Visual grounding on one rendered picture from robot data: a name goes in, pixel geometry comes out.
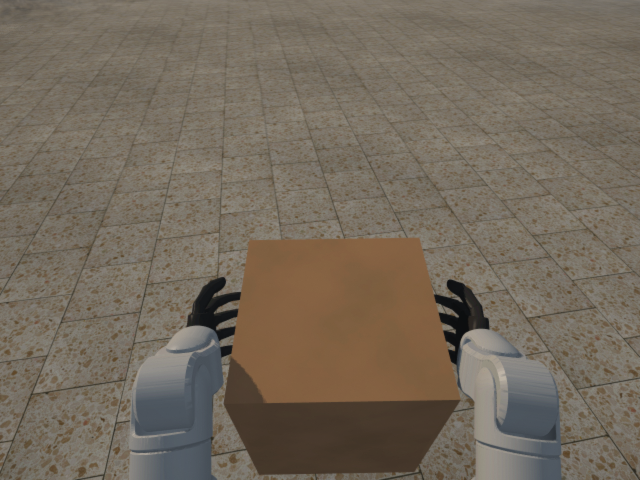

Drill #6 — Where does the robot right hand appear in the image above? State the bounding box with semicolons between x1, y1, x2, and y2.
434;279;490;366

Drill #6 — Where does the robot left hand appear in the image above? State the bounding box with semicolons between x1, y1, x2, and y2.
186;277;241;358

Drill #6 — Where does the robot left forearm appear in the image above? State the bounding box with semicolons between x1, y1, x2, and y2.
129;326;224;480

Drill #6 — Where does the carton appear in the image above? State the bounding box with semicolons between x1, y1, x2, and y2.
223;238;461;475

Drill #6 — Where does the robot right forearm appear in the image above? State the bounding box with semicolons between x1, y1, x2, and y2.
457;329;562;480

